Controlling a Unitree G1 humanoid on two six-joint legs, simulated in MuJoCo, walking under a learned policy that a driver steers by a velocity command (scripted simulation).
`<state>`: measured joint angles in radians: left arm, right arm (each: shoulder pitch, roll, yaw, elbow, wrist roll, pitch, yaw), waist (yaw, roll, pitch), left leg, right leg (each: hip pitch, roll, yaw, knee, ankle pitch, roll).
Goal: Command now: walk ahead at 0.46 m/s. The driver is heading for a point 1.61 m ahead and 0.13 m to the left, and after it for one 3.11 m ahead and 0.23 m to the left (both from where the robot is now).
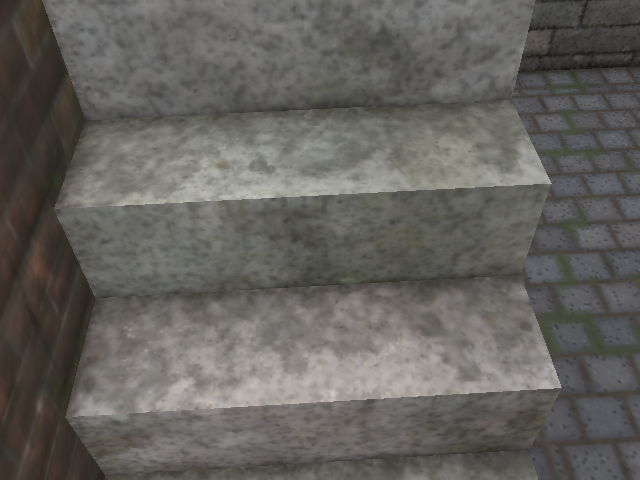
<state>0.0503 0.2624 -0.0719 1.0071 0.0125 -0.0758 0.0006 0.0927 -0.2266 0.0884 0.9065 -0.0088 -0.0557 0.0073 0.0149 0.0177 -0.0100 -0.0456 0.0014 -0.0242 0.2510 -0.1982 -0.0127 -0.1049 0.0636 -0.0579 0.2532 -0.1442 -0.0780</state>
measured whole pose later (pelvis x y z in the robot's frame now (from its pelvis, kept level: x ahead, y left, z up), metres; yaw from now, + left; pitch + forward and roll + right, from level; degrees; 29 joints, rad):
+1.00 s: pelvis -0.01 +0.03 +0.00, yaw +1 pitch +0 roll +0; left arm -0.02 0.29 -0.08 1.00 0.00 -0.08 0.01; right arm 0.05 -0.23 0.09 0.93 -0.02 -0.06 0.01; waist 0.01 0.00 0.00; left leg -0.04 -0.05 -0.03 0.18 -0.14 0.03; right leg -0.12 0.01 -0.05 0.23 -0.11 -0.02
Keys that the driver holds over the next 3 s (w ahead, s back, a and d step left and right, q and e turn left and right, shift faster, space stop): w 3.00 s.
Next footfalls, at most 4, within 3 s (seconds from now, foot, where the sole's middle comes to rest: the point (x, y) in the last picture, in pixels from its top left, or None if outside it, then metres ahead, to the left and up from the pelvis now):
none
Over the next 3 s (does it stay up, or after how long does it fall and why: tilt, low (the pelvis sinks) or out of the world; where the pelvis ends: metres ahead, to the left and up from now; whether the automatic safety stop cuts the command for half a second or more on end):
stays up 0.00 0.06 0.00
